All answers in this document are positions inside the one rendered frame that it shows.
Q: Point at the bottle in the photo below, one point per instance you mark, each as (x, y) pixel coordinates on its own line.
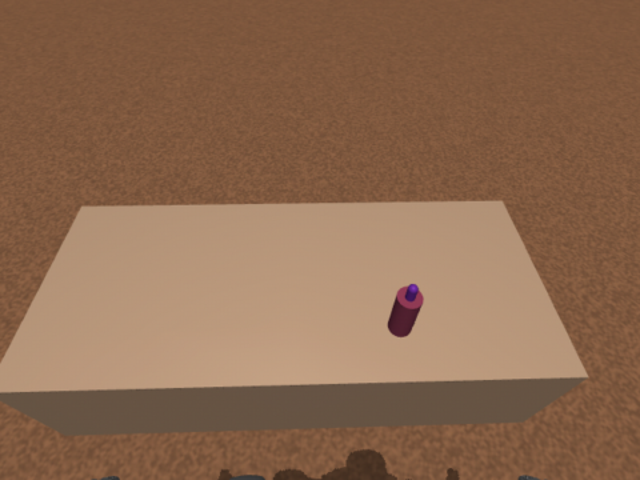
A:
(405, 310)

